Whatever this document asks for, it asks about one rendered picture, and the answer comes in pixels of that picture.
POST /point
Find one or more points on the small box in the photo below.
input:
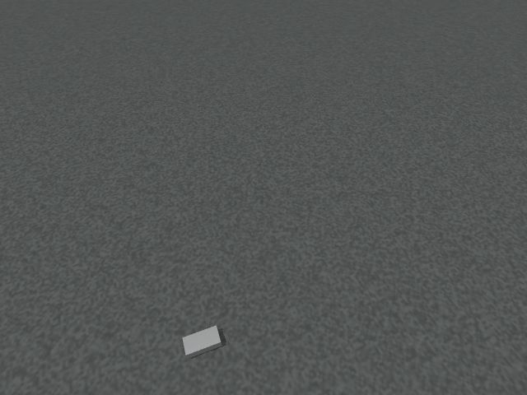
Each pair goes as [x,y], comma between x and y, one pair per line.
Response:
[200,342]

